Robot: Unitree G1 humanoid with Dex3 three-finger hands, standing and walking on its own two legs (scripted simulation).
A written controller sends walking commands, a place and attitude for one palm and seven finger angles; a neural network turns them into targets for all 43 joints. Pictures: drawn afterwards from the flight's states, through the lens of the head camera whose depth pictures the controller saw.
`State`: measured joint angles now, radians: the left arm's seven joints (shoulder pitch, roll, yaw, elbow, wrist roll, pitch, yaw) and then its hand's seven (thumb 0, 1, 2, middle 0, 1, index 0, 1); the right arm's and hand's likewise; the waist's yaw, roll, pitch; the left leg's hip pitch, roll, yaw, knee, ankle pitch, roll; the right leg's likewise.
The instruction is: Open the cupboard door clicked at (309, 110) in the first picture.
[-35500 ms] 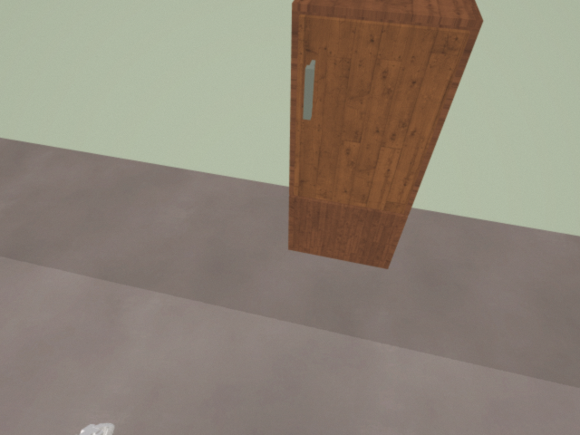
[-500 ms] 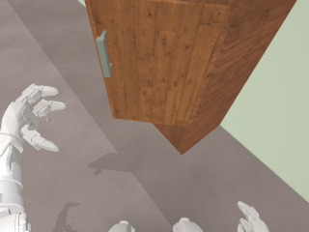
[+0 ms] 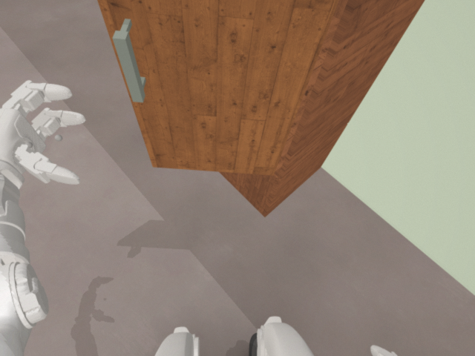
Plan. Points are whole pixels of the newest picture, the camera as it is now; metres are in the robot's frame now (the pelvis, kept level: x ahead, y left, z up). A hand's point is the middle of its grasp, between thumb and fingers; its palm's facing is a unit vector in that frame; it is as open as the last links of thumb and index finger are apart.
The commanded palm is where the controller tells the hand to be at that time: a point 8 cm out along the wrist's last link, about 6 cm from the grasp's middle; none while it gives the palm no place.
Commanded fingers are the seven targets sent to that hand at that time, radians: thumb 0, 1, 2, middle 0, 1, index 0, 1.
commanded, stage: move the hooked fingers beside the handle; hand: left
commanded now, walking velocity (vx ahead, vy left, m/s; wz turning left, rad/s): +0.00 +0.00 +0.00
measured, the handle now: (133, 63) +0.62 +0.19 +0.07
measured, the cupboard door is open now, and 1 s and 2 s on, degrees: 45 45 45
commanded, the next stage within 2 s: slide the fingers in behind the handle in 1.54 s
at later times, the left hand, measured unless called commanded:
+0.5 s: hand (83, 95) +0.53 +0.25 +0.08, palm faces -0.09 -1.00 +0.00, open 14.0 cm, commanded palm +0.53 +0.30 +0.08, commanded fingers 0.00 -0.50 0.30 -0.30 -1.20 -0.30 -1.20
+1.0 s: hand (94, 77) +0.59 +0.25 +0.07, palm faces -0.08 -1.00 -0.02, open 14.0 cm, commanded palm +0.57 +0.29 +0.07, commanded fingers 0.00 -0.50 0.30 -0.30 -1.20 -0.30 -1.20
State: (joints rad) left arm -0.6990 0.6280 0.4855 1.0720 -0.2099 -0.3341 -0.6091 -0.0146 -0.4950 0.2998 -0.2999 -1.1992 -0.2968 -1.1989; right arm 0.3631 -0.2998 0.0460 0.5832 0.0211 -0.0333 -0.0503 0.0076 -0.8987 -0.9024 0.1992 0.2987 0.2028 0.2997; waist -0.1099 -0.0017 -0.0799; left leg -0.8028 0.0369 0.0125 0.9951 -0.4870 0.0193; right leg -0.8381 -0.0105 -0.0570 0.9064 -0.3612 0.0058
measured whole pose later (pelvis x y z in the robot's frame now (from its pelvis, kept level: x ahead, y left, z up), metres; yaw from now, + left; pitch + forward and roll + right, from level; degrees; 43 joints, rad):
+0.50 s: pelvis +0.00 +0.01 -0.01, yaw -1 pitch +23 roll -4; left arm -1.02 0.78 0.50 1.28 -0.08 -0.30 -0.53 -0.01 -0.49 0.30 -0.30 -1.20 -0.30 -1.20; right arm 0.41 -0.30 0.08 0.59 0.00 0.07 -0.03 0.00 -0.90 -0.90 0.20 0.30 0.20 0.30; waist -0.21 0.01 -0.07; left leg -0.95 0.05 0.00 1.06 -0.51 0.03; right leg -0.97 0.00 -0.06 0.93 -0.36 0.02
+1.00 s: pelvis +0.02 +0.01 -0.02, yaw -3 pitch +28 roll -5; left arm -1.11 0.89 0.55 1.28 -0.02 -0.25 -0.52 -0.01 -0.49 0.30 -0.30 -1.20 -0.30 -1.20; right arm 0.46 -0.28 0.09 0.56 -0.03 0.12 -0.01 0.00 -0.90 -0.90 0.20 0.30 0.20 0.30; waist -0.27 0.03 -0.06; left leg -1.03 0.07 0.00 1.07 -0.53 0.03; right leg -1.04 0.02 -0.06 0.92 -0.37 0.02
